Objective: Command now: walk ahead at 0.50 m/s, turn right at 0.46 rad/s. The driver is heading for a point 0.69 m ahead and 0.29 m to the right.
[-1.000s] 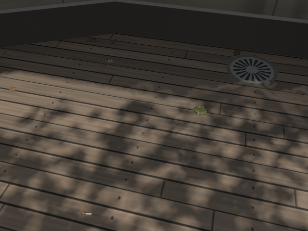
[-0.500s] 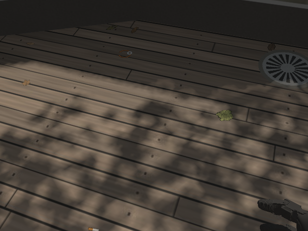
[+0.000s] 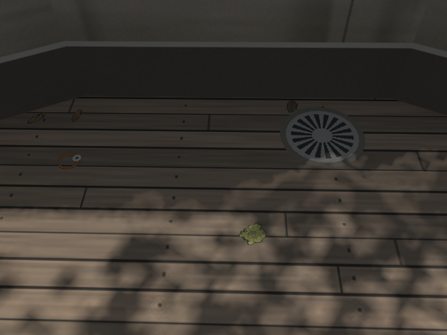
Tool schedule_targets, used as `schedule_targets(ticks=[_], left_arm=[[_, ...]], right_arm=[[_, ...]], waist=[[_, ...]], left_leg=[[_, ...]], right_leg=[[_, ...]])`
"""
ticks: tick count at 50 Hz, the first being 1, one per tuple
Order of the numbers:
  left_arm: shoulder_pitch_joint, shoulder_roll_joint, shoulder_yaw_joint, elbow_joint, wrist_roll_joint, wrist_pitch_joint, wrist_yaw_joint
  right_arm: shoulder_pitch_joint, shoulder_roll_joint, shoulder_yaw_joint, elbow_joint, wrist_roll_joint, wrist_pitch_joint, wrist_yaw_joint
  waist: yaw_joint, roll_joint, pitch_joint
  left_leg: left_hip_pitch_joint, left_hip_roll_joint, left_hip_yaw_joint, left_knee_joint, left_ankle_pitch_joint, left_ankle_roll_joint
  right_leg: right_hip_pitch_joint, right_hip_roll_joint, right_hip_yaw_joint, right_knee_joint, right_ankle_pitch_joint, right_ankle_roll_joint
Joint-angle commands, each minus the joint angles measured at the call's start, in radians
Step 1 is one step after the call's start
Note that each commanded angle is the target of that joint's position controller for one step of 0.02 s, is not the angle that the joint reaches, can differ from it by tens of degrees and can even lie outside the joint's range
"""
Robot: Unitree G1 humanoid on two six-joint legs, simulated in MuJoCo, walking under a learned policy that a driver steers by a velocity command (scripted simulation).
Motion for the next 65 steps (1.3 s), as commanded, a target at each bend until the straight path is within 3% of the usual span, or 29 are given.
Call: schedule_targets(ticks=[1, 5, 7, 8, 9, 10, 11, 13, 17, 22, 27, 30, 31, 32, 33, 34, 36, 39, 43, 49, 52, 54, 56, 57, 58, 59, 60, 62, 65], left_arm=[[-0.144, 0.044, 0.002, -0.129, -0.001, -0.016, -0.025], [-0.063, 0.1, 0.031, -0.162, -0.002, -0.006, -0.045], [0.234, 0.203, 0.09, -0.1, -0.006, 0.003, -0.025], [0.301, 0.322, 0.12, -0.091, -0.004, 0.01, -0.006], [0.3, 0.295, 0.104, -0.122, 0.0, -0.002, -0.009], [0.279, 0.221, 0.083, -0.119, 0.011, -0.01, -0.011], [0.224, 0.189, 0.074, -0.123, 0.008, -0.015, -0.01], [0.106, 0.136, 0.056, -0.153, 0.013, -0.015, -0.006], [0.096, 0.159, 0.062, -0.159, 0.01, -0.02, 0.012], [0.165, 0.184, 0.07, -0.129, 0.001, -0.005, 0.036], [0.21, 0.177, 0.073, -0.101, -0.007, 0.007, 0.042], [0.178, 0.156, 0.069, -0.108, -0.001, 0.017, 0.043], [0.178, 0.106, 0.05, -0.118, 0.005, 0.016, 0.039], [0.263, 0.041, 0.03, -0.138, 0.003, 0.012, 0.037], [0.33, 0.062, 0.024, -0.157, -0.016, 0.004, 0.039], [0.28, 0.157, 0.046, -0.135, -0.023, 0.007, 0.04], [0.145, 0.171, 0.054, -0.158, -0.003, 0.016, 0.038], [0.139, 0.116, 0.052, -0.167, -0.009, 0.028, 0.026], [0.078, 0.079, 0.041, -0.2, -0.002, 0.035, 0.022], [-0.083, 0.046, 0.024, -0.237, -0.003, 0.016, -0.014], [-0.136, 0.043, 0.025, -0.269, 0.003, 0.009, -0.032], [-0.078, 0.085, 0.045, -0.27, 0.016, 0.005, -0.037], [0.134, 0.162, 0.086, -0.212, 0.02, 0.005, -0.023], [0.234, 0.242, 0.099, -0.196, 0.033, 0.018, 0.004], [0.169, 0.29, 0.081, -0.232, 0.057, 0.015, 0.012], [0.198, 0.202, 0.069, -0.229, 0.046, 0.022, 0.007], [0.136, 0.175, 0.056, -0.217, 0.035, 0.021, 0.001], [0.035, 0.119, 0.038, -0.196, 0.017, 0.02, 0.003], [-0.058, 0.133, 0.039, -0.185, 0.049, 0.011, 0.0]], right_arm=[[0.026, -0.172, -0.039, -0.03, 0.012, 0.014, -0.009], [-0.007, -0.217, -0.051, -0.045, 0.017, 0.054, -0.026], [-0.03, -0.209, -0.044, -0.069, 0.014, 0.063, -0.04], [0.053, -0.09, -0.005, -0.118, -0.014, 0.04, -0.029], [0.037, -0.086, 0.009, -0.133, -0.01, -0.004, -0.01], [-0.073, -0.163, -0.014, -0.16, 0.032, -0.031, 0.006], [-0.116, -0.157, -0.008, -0.179, 0.041, -0.045, 0.01], [-0.112, -0.158, -0.017, -0.165, 0.006, -0.038, -0.003], [-0.096, -0.119, -0.013, -0.175, -0.014, 0.003, -0.007], [-0.292, -0.078, 0.006, -0.227, -0.005, 0.0, -0.003], [-0.344, -0.13, -0.013, -0.251, 0.012, -0.021, 0.015], [-0.215, -0.165, -0.038, -0.22, 0.012, -0.035, 0.012], [-0.105, -0.198, -0.052, -0.205, -0.002, -0.04, 0.005], [0.02, -0.273, -0.07, -0.196, -0.021, -0.038, -0.002], [0.074, -0.275, -0.076, -0.163, -0.003, -0.023, 0.008], [0.025, -0.186, -0.053, -0.183, 0.011, -0.018, 0.008], [-0.058, -0.128, -0.034, -0.189, 0.001, -0.004, 0.002], [-0.089, -0.099, -0.026, -0.168, -0.004, -0.009, -0.004], [-0.071, -0.144, -0.042, -0.132, -0.001, -0.017, -0.006], [-0.037, -0.184, -0.046, -0.094, 0.008, 0.005, -0.012], [-0.005, -0.205, -0.048, -0.067, 0.024, 0.028, -0.014], [-0.012, -0.241, -0.056, -0.061, 0.043, 0.039, -0.025], [-0.017, -0.224, -0.047, -0.059, 0.04, 0.044, -0.032], [0.002, -0.156, -0.02, -0.092, -0.007, 0.032, -0.028], [0.136, -0.072, 0.019, -0.105, -0.019, 0.018, -0.006], [0.099, -0.189, -0.007, -0.056, 0.011, 0.02, 0.003], [0.007, -0.196, -0.012, -0.089, 0.042, 0.027, 0.004], [-0.049, -0.166, -0.009, -0.081, 0.021, 0.047, -0.019], [0.038, -0.129, -0.003, -0.058, 0.007, 0.092, -0.041]], waist=[[-0.025, 0.052, 0.075], [0.059, 0.118, -0.026], [0.22, 0.077, -0.186], [0.167, -0.15, -0.294], [0.161, -0.156, -0.438], [0.197, -0.078, -0.341], [0.167, -0.023, -0.213], [0.083, 0.043, -0.096], [0.044, 0.009, -0.067], [0.118, -0.038, -0.031], [0.126, -0.066, -0.03], [0.05, -0.096, -0.06], [-0.001, -0.058, -0.158], [-0.002, 0.14, -0.309], [0.021, 0.391, -0.356], [0.001, 0.246, -0.225], [0.009, 0.12, -0.058], [0.047, 0.166, -0.015], [0.044, 0.122, -0.001], [-0.014, 0.098, 0.034], [-0.012, 0.101, 0.051], [0.04, 0.134, -0.006], [0.166, 0.097, -0.131], [0.184, -0.053, -0.256], [0.077, -0.234, -0.452], [0.164, -0.067, -0.56], [0.147, -0.065, -0.391], [0.089, 0.014, -0.197], [0.01, -0.038, -0.159]], left_leg=[[0.017, 0.329, -0.056, -0.023, 0.398, 0.121], [0.098, 0.347, -0.004, 0.229, 0.922, 0.076], [-0.108, 0.286, 0.032, 0.654, 0.871, 0.017], [-0.542, 0.141, 0.025, 1.031, 0.191, -0.046], [-0.758, 0.002, -0.207, 1.225, -0.346, -0.058], [-0.861, 0.073, -0.289, 1.247, -0.274, -0.034], [-0.866, 0.117, -0.271, 1.171, -0.184, -0.018], [-0.747, 0.183, -0.258, 1.001, -0.084, -0.032], [-0.665, 0.178, -0.228, 0.858, 0.012, -0.104], [-0.598, 0.112, -0.216, 0.471, 0.303, -0.13], [-0.539, 0.085, -0.263, 0.324, 0.284, -0.095], [-0.371, 0.081, -0.238, 0.264, 0.192, -0.039], [-0.171, 0.158, -0.293, 0.27, 0.173, 0.007], [0.179, 0.374, -0.59, 0.259, 0.066, 0.117], [0.296, 0.506, -0.971, 0.146, -0.203, 0.211], [0.195, 0.481, -0.91, 0.109, -0.342, 0.179], [-0.039, 0.397, -0.627, 0.084, -0.142, 0.127], [-0.173, 0.326, -0.417, 0.019, 0.053, 0.117], [-0.153, 0.343, -0.282, -0.021, 0.23, 0.149], [-0.094, 0.319, -0.091, -0.018, 0.334, 0.109], [-0.053, 0.331, -0.055, 0.059, 0.585, 0.091], [-0.008, 0.337, -0.046, 0.192, 0.833, 0.066], [-0.101, 0.279, -0.003, 0.495, 0.816, 0.008], [-0.353, 0.214, 0.003, 0.798, 0.332, -0.04], [-0.647, 0.069, -0.118, 1.14, -0.486, -0.094], [-0.612, 0.113, -0.272, 1.197, -0.442, -0.097], [-0.691, 0.151, -0.241, 1.175, -0.385, -0.096], [-0.664, 0.199, -0.221, 1.029, -0.274, -0.109], [-0.448, 0.175, -0.185, 0.916, -0.176, -0.136]], right_leg=[[-0.047, 0.012, -0.047, -0.072, -0.031, -0.023], [0.125, 0.112, -0.145, -0.083, -0.24, -0.092], [0.572, 0.151, -0.094, -0.163, -0.193, -0.169], [0.961, -0.105, 0.372, -0.178, -0.261, -0.32], [1.117, -0.241, 0.82, -0.351, -0.336, -0.443], [1.067, -0.207, 0.683, -0.384, -0.342, -0.376], [0.918, -0.163, 0.528, -0.39, -0.277, -0.334], [0.658, -0.082, 0.348, -0.423, -0.079, -0.284], [0.481, -0.028, 0.242, -0.473, 0.074, -0.295], [0.424, 0.04, 0.188, -0.454, -0.087, -0.22], [0.524, -0.015, 0.323, -0.36, -0.194, -0.191], [0.539, 0.0, 0.364, -0.236, -0.144, -0.153], [0.485, 0.056, 0.313, -0.06, -0.156, -0.121], [0.225, 0.178, 0.186, 0.263, -0.4, -0.052], [-0.026, 0.197, 0.126, 0.501, -0.695, -0.022], [-0.106, 0.133, 0.148, 0.598, -0.62, -0.01], [-0.081, 0.068, 0.092, 0.577, -0.474, -0.002], [0.001, 0.012, 0.065, 0.494, -0.394, 0.0], [-0.06, -0.006, 0.052, 0.374, -0.294, 0.021], [-0.002, 0.016, -0.039, 0.055, -0.058, 0.004], [0.071, 0.062, -0.085, -0.064, -0.108, -0.023], [0.177, 0.118, -0.11, -0.121, -0.19, -0.057], [0.513, 0.161, -0.103, -0.248, 0.0, -0.111], [0.823, -0.034, 0.115, -0.157, 0.43, -0.175], [1.093, -0.336, 0.553, -0.149, 0.766, -0.406], [1.04, -0.3, 0.5, -0.189, 0.679, -0.41], [0.93, -0.24, 0.347, -0.213, 0.598, -0.367], [0.65, -0.141, 0.22, -0.292, 0.392, -0.275], [0.379, -0.088, 0.104, -0.379, 0.349, -0.27]])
